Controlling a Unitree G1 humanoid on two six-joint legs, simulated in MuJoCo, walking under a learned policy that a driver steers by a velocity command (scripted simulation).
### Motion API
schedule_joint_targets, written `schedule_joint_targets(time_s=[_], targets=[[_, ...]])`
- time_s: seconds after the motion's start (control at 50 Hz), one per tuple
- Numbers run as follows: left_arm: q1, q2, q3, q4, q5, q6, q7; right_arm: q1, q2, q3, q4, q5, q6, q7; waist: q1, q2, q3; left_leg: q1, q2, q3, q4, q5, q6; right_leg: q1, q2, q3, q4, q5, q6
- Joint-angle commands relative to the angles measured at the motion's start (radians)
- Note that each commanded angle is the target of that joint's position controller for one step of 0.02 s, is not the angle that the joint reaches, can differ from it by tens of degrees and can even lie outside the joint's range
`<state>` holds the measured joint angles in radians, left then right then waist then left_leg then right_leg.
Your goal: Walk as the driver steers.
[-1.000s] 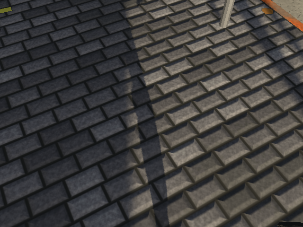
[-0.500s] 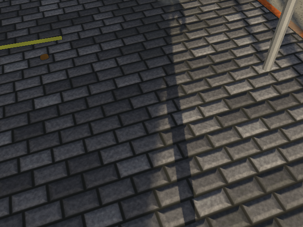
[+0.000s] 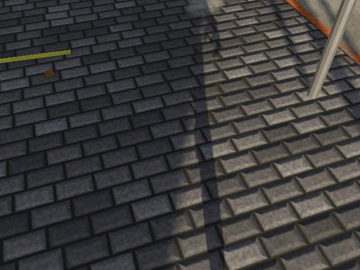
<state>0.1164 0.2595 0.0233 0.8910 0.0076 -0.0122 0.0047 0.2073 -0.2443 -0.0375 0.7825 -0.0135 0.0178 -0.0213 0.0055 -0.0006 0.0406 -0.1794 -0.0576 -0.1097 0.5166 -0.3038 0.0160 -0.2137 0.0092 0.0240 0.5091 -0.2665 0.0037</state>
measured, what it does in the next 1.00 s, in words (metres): stands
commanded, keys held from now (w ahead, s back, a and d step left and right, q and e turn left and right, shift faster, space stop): no key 1.00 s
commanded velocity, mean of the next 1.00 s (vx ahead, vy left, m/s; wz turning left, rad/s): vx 0.00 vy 0.00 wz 0.01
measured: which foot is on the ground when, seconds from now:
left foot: down 0.00-1.00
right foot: down 0.00-1.00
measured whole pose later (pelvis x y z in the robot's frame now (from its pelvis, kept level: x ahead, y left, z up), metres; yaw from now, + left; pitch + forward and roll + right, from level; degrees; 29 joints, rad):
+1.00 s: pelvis -0.01 -0.01 +0.00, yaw -1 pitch -2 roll +0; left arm 0.21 0.22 0.01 1.09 0.00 -0.01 0.03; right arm 0.25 -0.21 -0.01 1.08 0.00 -0.01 -0.04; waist 0.01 0.00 0.04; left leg -0.17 -0.03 -0.10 0.47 -0.27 -0.01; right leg -0.22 0.03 0.03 0.48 -0.24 -0.02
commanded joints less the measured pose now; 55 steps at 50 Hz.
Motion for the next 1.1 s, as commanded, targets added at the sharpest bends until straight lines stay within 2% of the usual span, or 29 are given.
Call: schedule_joint_targets(time_s=[0.02, 0.26, 0.48, 0.78, 1.1], targets=[[-0.024, 0.117, 0.025, -0.027, -0.001, -0.01, 0.006, -0.002, -0.117, -0.028, -0.038, 0.0, -0.015, -0.006, 0.002, 0.006, -0.055, -0.025, 0.074, -0.064, -0.087, 0.243, 0.019, 0.054, -0.055, 0.057, -0.067, 0.183, -0.022], [-0.001, 0.115, 0.023, 0.076, -0.003, -0.006, 0.018, 0.007, -0.109, -0.022, 0.065, 0.004, -0.022, -0.013, 0.006, 0.005, -0.03, -0.019, 0.064, -0.041, -0.112, 0.208, 0.01, 0.046, -0.044, 0.053, -0.096, 0.139, -0.023], [0.032, 0.104, 0.018, 0.134, -0.003, -0.002, 0.026, 0.022, -0.101, -0.012, 0.156, 0.008, -0.027, -0.017, 0.008, 0.004, -0.015, -0.029, 0.056, -0.023, -0.126, 0.179, 0.005, 0.038, -0.035, 0.049, -0.11, 0.115, -0.027], [0.085, 0.082, 0.009, 0.167, -0.005, -0.001, 0.031, 0.055, -0.081, 0.003, 0.244, 0.01, -0.029, -0.02, 0.005, 0.001, -0.002, -0.043, 0.05, -0.005, -0.132, 0.157, 0.001, 0.029, -0.027, 0.044, -0.116, 0.105, -0.033], [0.137, 0.057, 0.003, 0.174, -0.007, -0.002, 0.032, 0.095, -0.058, 0.014, 0.29, 0.012, -0.029, -0.024, 0.002, 0.0, 0.008, -0.054, 0.048, 0.007, -0.128, 0.146, -0.004, 0.02, -0.024, 0.044, -0.116, 0.104, -0.04]])
Keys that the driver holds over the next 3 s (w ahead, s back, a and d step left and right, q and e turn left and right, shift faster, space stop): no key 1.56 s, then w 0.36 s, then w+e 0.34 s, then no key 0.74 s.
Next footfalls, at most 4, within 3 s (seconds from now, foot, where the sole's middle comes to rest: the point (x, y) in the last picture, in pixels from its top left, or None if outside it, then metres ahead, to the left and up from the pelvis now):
2.28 right None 0.41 -0.12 -0.77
2.74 left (171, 255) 0.57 0.07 -0.77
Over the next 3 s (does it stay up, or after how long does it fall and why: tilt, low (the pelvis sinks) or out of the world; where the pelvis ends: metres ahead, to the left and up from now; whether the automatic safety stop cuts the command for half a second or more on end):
stays up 0.46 -0.02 0.00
